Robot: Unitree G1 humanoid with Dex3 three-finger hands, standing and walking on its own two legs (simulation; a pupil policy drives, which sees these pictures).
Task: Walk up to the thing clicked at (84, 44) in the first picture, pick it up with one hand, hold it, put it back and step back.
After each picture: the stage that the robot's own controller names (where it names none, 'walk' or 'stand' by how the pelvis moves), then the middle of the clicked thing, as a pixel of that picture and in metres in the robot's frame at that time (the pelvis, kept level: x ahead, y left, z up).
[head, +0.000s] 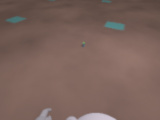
stand; (83, 44) +1.74 +0.23 -0.72
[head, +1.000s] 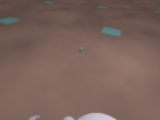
walk; (81, 50) +1.61 +0.20 -0.71
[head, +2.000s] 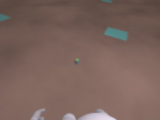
walk; (77, 61) +1.07 +0.22 -0.72
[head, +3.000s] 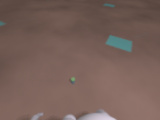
walk; (73, 80) +0.67 +0.22 -0.72
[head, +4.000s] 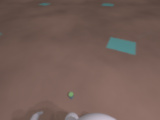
walk; (71, 95) +0.44 +0.24 -0.70
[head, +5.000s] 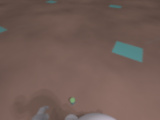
stand; (72, 101) +0.36 +0.19 -0.72
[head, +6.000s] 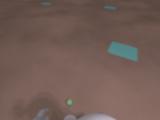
stand; (69, 103) +0.34 +0.22 -0.71
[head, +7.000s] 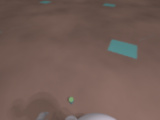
stand; (71, 100) +0.37 +0.22 -0.73
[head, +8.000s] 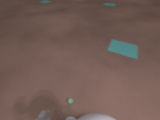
stand; (70, 102) +0.35 +0.22 -0.73
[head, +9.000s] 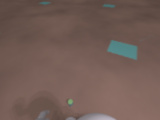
stand; (70, 102) +0.34 +0.22 -0.73
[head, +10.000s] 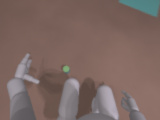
go down; (66, 70) +0.40 +0.24 -0.43
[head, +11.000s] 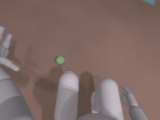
go down; (61, 61) +0.42 +0.27 -0.31
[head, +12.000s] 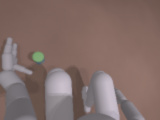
close in; (39, 58) +0.39 +0.30 -0.23
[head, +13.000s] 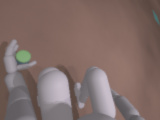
close; (23, 58) +0.38 +0.31 -0.21
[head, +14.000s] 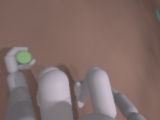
lift; (24, 59) +0.37 +0.31 -0.22
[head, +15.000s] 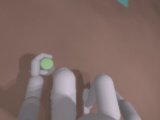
lift; (46, 65) +0.32 +0.28 -0.14
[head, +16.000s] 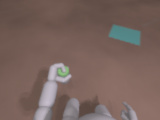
lift; (64, 75) +0.32 +0.18 +0.02
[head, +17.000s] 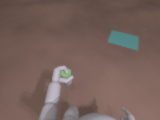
hold; (66, 77) +0.32 +0.17 -0.01
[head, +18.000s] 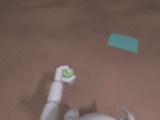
hold; (68, 77) +0.33 +0.16 +0.00
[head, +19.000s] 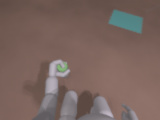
crouch; (63, 70) +0.37 +0.20 -0.06
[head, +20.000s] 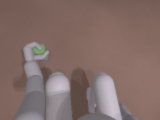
lower; (41, 53) +0.44 +0.30 -0.14
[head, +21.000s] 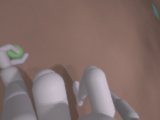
lower; (17, 56) +0.40 +0.32 -0.22
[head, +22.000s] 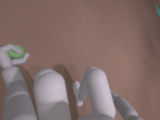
lower; (18, 55) +0.39 +0.32 -0.22
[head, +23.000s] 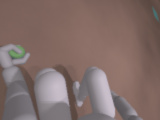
lower; (19, 55) +0.39 +0.32 -0.22
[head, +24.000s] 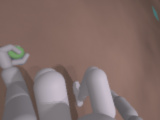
lower; (18, 56) +0.39 +0.33 -0.22
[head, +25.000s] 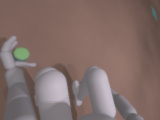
open; (21, 56) +0.38 +0.31 -0.22
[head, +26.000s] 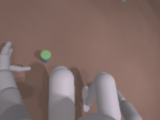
stand; (45, 56) +0.40 +0.29 -0.25
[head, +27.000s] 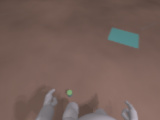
stand; (69, 93) +0.37 +0.20 -0.62
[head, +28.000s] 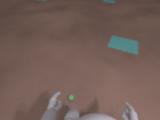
stand; (71, 98) +0.38 +0.21 -0.66
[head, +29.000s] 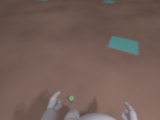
stand; (71, 99) +0.37 +0.21 -0.67
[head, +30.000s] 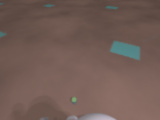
stand; (74, 100) +0.39 +0.20 -0.72
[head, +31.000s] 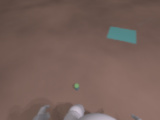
walk; (76, 87) +0.48 +0.20 -0.70
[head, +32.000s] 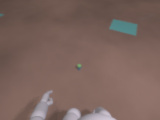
walk; (79, 67) +0.79 +0.17 -0.69
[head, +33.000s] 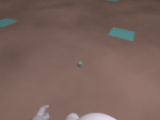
stand; (80, 64) +0.99 +0.20 -0.70
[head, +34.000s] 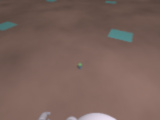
stand; (80, 66) +1.00 +0.21 -0.72
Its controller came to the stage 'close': yes
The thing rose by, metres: 0.70
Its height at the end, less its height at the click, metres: +0.00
